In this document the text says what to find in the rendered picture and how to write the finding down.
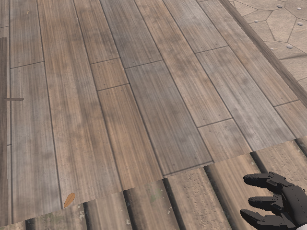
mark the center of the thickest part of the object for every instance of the robot right hand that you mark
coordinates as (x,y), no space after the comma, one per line
(290,210)

